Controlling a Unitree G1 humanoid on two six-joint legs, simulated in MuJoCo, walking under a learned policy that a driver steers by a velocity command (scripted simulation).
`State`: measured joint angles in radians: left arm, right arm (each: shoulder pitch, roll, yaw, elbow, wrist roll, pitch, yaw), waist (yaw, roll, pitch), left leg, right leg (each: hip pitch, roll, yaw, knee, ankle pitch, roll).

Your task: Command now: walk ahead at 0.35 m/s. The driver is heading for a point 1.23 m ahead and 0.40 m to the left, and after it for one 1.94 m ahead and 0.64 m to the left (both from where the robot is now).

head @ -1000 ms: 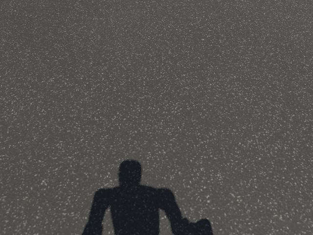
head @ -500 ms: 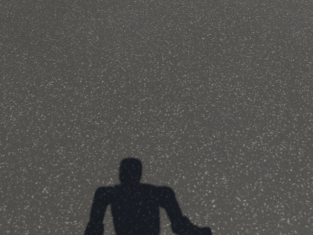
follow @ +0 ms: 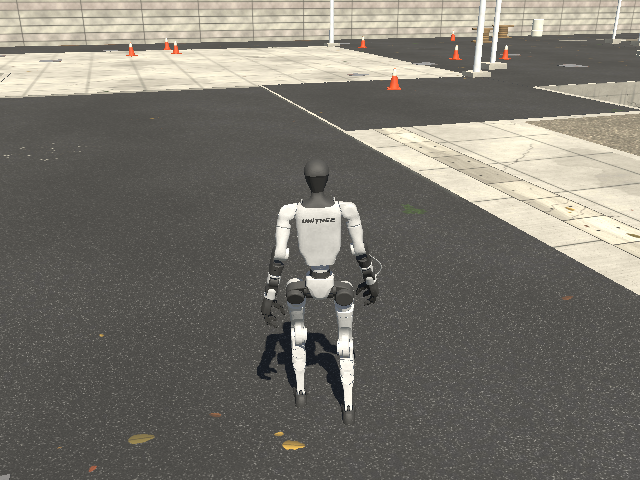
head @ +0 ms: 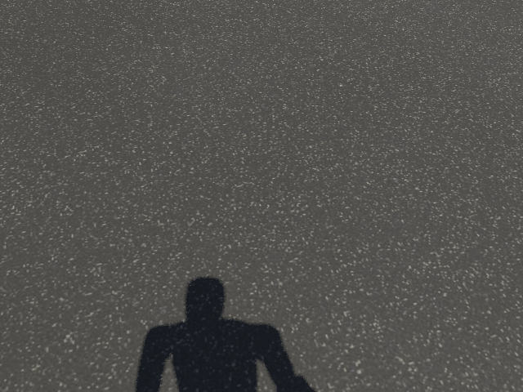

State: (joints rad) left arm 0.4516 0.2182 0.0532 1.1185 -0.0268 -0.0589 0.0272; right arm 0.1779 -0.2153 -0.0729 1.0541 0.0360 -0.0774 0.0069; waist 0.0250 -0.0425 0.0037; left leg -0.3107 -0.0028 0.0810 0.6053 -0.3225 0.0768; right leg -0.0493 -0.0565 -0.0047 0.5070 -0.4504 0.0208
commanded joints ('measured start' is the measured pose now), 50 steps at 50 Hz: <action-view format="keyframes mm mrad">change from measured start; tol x32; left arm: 1 -118 80 4 -100 1 -24 -6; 21 -597 56 5 -306 -5 -42 -69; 28 9 264 80 -166 26 -41 -57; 50 -84 181 47 -138 22 -21 2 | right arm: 1 322 -191 -63 55 -4 -13 -4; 28 374 3 51 -23 -13 -27 -7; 50 -230 -45 8 -289 -12 15 48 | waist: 1 -185 198 11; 22 -79 114 147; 28 104 -189 -452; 50 44 17 117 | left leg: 1 466 173 -349 -244 -47 110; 3 485 408 -779 -425 -151 229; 21 364 256 -124 -483 379 102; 25 405 241 -70 -164 919 54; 29 -400 -3 -241 824 -194 -24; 50 -473 96 -29 48 287 2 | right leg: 1 -500 26 -46 338 326 -55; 4 -763 -8 105 814 36 -99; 22 -628 -13 -23 41 450 -89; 26 1 51 -42 52 378 -183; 28 517 -377 782 -192 87 -388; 35 -193 -191 109 -385 304 -206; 50 175 -243 -198 -300 694 -163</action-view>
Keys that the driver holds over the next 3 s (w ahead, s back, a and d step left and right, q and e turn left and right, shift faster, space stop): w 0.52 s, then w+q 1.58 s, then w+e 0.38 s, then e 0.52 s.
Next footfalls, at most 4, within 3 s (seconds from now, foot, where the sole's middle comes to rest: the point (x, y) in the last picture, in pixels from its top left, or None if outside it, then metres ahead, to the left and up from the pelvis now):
0.52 right None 0.43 -0.13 -0.76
1.10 left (219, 323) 0.71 0.14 -0.76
1.58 right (248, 225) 1.06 0.07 -0.76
2.12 left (129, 215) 1.08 0.46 -0.76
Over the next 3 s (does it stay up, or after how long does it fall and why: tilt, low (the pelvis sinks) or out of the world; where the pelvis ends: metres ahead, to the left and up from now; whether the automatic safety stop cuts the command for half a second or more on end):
stays up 1.31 0.55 0.01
